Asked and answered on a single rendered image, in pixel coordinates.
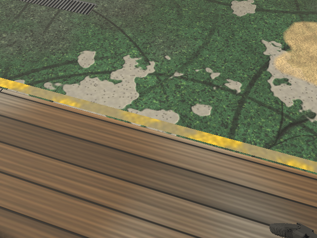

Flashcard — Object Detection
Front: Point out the right robot hand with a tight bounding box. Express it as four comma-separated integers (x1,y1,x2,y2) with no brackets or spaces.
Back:
269,222,317,238

